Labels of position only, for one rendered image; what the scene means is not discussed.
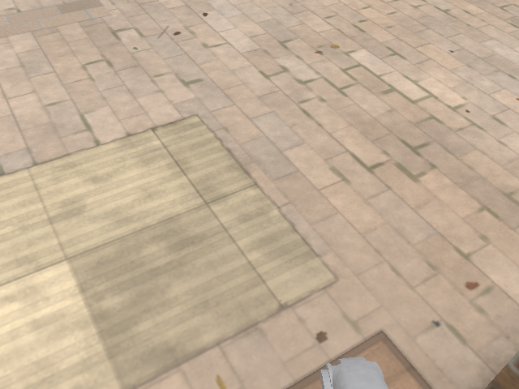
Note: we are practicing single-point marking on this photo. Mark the robot right thigh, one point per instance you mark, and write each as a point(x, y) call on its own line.
point(352, 373)

